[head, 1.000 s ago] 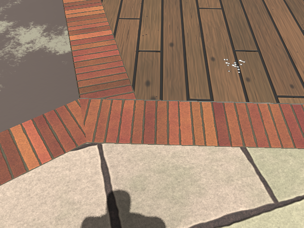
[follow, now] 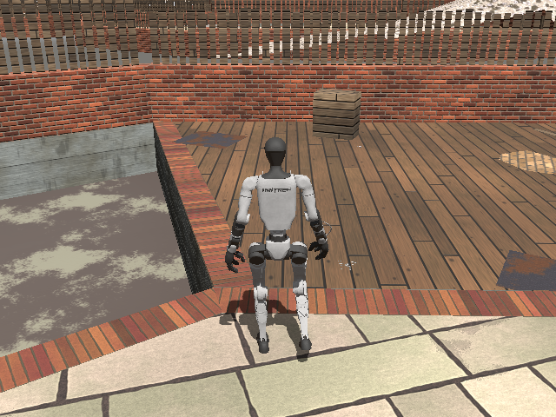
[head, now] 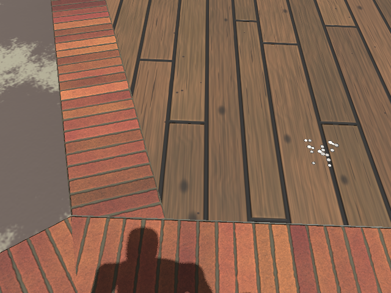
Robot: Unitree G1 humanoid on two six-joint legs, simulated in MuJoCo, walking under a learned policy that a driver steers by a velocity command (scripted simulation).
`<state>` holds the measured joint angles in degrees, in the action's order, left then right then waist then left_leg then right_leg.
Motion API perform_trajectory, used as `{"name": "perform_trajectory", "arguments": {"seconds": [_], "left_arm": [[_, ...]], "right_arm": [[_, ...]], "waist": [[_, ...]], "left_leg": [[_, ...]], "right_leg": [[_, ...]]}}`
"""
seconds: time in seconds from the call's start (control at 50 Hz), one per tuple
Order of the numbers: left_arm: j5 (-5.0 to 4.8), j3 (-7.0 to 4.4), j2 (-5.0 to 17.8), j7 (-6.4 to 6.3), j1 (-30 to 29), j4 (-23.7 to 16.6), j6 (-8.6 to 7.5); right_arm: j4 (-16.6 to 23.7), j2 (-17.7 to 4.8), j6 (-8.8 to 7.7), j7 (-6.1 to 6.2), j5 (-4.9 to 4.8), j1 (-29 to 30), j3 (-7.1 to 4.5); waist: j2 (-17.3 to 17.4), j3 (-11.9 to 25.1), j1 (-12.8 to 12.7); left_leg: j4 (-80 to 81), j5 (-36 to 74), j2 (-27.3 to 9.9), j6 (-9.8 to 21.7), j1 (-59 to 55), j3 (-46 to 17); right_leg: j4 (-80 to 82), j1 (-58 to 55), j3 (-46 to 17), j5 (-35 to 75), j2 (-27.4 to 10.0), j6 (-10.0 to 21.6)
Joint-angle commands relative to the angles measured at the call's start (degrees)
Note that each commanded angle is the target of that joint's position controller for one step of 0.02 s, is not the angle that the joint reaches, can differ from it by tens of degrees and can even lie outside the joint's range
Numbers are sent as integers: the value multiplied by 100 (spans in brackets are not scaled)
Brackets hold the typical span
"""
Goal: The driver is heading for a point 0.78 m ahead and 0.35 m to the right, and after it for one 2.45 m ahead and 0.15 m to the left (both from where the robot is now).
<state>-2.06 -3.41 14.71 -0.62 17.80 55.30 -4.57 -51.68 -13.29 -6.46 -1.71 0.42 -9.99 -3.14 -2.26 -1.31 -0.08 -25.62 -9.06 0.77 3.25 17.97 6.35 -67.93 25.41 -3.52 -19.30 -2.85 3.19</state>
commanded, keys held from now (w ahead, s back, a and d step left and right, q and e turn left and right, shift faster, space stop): w+e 1.00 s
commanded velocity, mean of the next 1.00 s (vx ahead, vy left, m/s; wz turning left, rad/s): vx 0.50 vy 0.00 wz -0.54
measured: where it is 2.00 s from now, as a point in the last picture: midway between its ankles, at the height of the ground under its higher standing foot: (281, 224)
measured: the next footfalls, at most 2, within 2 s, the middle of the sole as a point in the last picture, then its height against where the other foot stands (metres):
right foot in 0.42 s outside the picture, level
left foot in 0.94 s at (226, 230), level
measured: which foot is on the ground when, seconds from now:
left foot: down 0.00-0.44, up 0.46-0.92, down 0.94-1.00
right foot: up 0.00-0.40, down 0.42-0.94, up 0.96-1.00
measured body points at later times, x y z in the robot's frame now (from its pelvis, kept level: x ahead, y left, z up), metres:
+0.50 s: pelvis +0.26 -0.07 -0.02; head +0.30 -0.09 +0.43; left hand +0.49 +0.14 -0.12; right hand +0.23 -0.35 -0.16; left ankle +0.11 +0.10 -0.64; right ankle +0.32 -0.16 -0.74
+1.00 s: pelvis +0.54 -0.13 -0.01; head +0.57 -0.15 +0.44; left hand +0.73 +0.09 -0.13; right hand +0.58 -0.46 -0.09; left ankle +0.67 -0.08 -0.74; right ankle +0.35 -0.16 -0.68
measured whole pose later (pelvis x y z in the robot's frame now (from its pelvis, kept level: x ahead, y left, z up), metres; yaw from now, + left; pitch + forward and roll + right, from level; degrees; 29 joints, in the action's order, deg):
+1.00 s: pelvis +0.54 -0.13 -0.01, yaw -34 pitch +3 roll +1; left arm -1.8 -4.4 16.0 -1.1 20.9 44.6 -2.3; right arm -42.9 -14.8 -7.7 -1.1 0.3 -3.1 -3.4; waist -1.6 -0.2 -3.0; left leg -30.5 -8.1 2.3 1.6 25.4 0.3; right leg -57.1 14.4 -10.7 -29.4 5.0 2.7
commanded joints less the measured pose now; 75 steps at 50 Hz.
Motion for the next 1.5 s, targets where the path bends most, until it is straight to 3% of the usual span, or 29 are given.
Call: {"name": "perform_trajectory", "arguments": {"seconds": [0.02, 0.2, 0.32, 0.38, 0.42, 0.44, 0.46, 0.48, 0.5, 0.52, 0.56, 0.66, 0.82, 0.88, 0.92, 0.94, 0.96, 0.98, 1.02, 1.06, 1.12, 1.26, 1.32, 1.38, 1.4, 1.42, 1.44, 1.46, 1.5], "left_arm": [[-26, -143, 221, -21, 345, -232, 99], [96, -142, 111, 134, -1036, -826, 165], [73, -68, 38, 363, -1912, -1393, 170], [60, -214, 338, 419, -1429, -1479, 208], [37, -539, 936, 337, 145, -1125, 222], [56, -682, 1506, 199, 716, -979, 268], [106, -664, 1779, 237, 491, -1165, 163], [148, -506, 1225, 273, 631, -1162, 104], [144, -434, 969, 270, 365, -1162, 44], [104, -373, 792, 274, -101, -1267, 11], [158, -272, 546, 230, -567, -1434, -5], [118, -344, 906, 39, -171, -1401, -23], [53, -339, 878, -29, 384, -1252, 88], [73, -356, 909, -85, 313, -1290, 153], [97, -276, 697, -73, 89, -1425, 169], [197, -157, 403, -46, 57, -1565, 151], [13, -55, 57, -35, 990, -1701, 92], [-68, -137, 685, -59, 994, -1540, 89], [46, -236, 983, -62, 12, -1675, 154], [82, -255, 784, -6, -146, -1784, 181], [31, -204, 494, 32, -176, -1900, 274], [189, -29, 134, 137, -1046, -2188, 155], [182, -38, 223, 233, -1523, -2312, 74], [253, -184, 576, 215, -959, -2146, 12], [336, -288, 890, 156, -493, -1998, -3], [527, -378, 1379, 61, 128, -1960, 19], [526, -325, 1369, 37, 78, -2037, 111], [402, -286, 1117, 56, 77, -2089, 217], [236, -165, 765, 46, -566, -2021, 255]], "right_arm": [[78, -425, -103, 18, 56, -181, -104], [-131, -803, -18, 295, 40, -561, -201], [-276, -987, 199, 331, -78, -1018, -278], [-157, -1251, 291, 372, -140, -746, -350], [-54, -1312, 333, 378, -180, -502, -345], [117, -878, 258, 348, 19, -617, -215], [427, -276, 17, 244, -25, -1008, -13], [551, -822, -205, 163, -256, -191, -130], [676, -876, -292, 136, -357, 105, -146], [579, -835, -299, 184, -251, 82, -151], [528, -922, -144, 210, -97, -108, -247], [838, -667, 64, 265, 49, 530, -210], [1310, -680, -83, 90, -84, 1683, -139], [1313, -886, -188, 32, -103, 1428, -204], [1071, -1136, -251, 74, -28, 390, -334], [980, -1462, -246, 121, 50, -566, -418], [780, -1858, -166, 102, 103, -1078, -515], [869, -1299, -136, 78, -45, -940, -396], [1001, -818, -35, 112, -21, -342, -238], [929, -661, -8, 123, 50, -98, -168], [795, -768, -77, 112, -12, -158, -216], [520, -1026, 49, 142, -79, -349, -223], [358, -1236, 163, 129, -195, -729, -232], [313, -1320, 241, 157, -279, -576, -236], [300, -1150, 218, 157, -239, -685, -179], [499, -737, 155, 140, -28, -776, -18], [406, -363, 166, 101, -64, -1583, 145], [313, -1019, 250, 107, -211, -1401, -42], [467, -983, 455, 196, -246, -830, -103]], "waist": [[782, 253, -50], [457, -259, 181], [448, -513, 406], [808, -7, -54], [671, 824, -932], [-467, 1243, -881], [-1304, 2054, -292], [-421, 1912, -701], [-272, 1205, -578], [304, 791, -269], [226, 550, 94], [79, 229, 16], [-338, 81, -436], [-529, 149, -241], [-528, 695, 299], [65, 1528, 682], [2171, 2220, 251], [1692, 1882, 355], [600, 652, 402], [719, 221, 151], [801, 125, 79], [580, 17, 184], [709, 106, 363], [848, 448, -113], [698, 788, -295], [-110, 1656, -406], [-1255, 2649, -206], [-755, 2746, -431], [-376, 1562, -179]], "left_leg": [[1662, 693, -1551, 721, -845, -1277], [1915, 1400, -1500, 548, -1324, 81], [1377, 2324, -1828, 472, -2438, 500], [213, 5017, -1814, 294, -2506, 751], [-2038, 4884, -1472, -6, -1680, 884], [-3971, 1183, -1024, -254, 69, 823], [-5639, -2547, 202, -460, 2129, -384], [-5817, -2244, -92, -281, 2766, -1222], [-5462, -1695, -332, -124, 2988, -1152], [-4954, -1267, -603, -116, 2630, -1145], [-4276, -898, -859, -231, 1844, -1158], [-2719, 106, -679, -648, 1902, -934], [-388, 1312, -152, -518, 1354, -1015], [-125, 644, -85, -341, 930, -1052], [110, 655, -198, -32, -633, -1016], [-35, 394, -1167, 326, -2213, -1935], [481, -646, -2472, 1306, -4049, -4679], [754, -1908, -2550, 1236, -3872, -5202], [946, -1196, -2027, 763, -2317, -3422], [1235, -256, -1629, 636, -1346, -2447], [1584, 363, -1543, 740, -1064, -1687], [1401, 2885, -1174, 672, -911, -342], [1049, 3087, -1263, 619, -1306, -547], [116, 3228, -1207, 322, -1534, -779], [-570, 2900, -913, 94, -1187, -665], [-2054, 701, -512, -241, 83, -463], [-3735, -3245, -32, -538, 1341, -756], [-4366, -3399, -213, -577, 1481, -1214], [-4354, -2773, -509, -653, 2020, -978]], "right_leg": [[-33, 798, -312, 533, -531, 31], [2083, 1625, 6, 2360, -422, -95], [2936, 1850, 604, 1680, -260, 127], [2977, 617, 1124, 851, 297, 441], [3664, -1711, 1039, 1199, 708, 844], [3716, -3339, -796, 1434, -454, 1212], [4767, -4818, -4298, 407, -1675, 2409], [5207, -4765, -4103, 434, -1588, 2040], [5173, -4112, -3184, 859, -1404, 1782], [5181, -3193, -2466, 1434, -1124, 1564], [5365, -2061, -1777, 2136, -788, 1391], [5574, -1359, -1211, 2693, -465, 1327], [5061, -1643, -1564, 1592, -408, 903], [4567, -1984, -2024, 1761, -565, 809], [3569, -1715, -1851, 2372, -152, 549], [1959, -914, -1349, 1575, 231, 321], [145, 1197, -719, -1395, 994, -67], [-662, 1952, -859, -1387, 486, -117], [-709, 1908, -535, -389, 58, -175], [-246, 1493, -482, 44, -251, -158], [128, 1463, -298, 276, -397, -197], [2527, 814, 233, 1840, -152, -269], [3299, 446, 415, 2000, 102, -251], [4327, -619, 407, 2293, 339, 1], [4488, -1614, 315, 3428, 160, 175], [3714, -3421, -735, 6362, -1123, 660], [3643, -4589, -2121, 7221, -2551, 1717], [3838, -4109, -1924, 6296, -2258, 1638], [4328, -2942, -1066, 4451, -1711, 1224]]}}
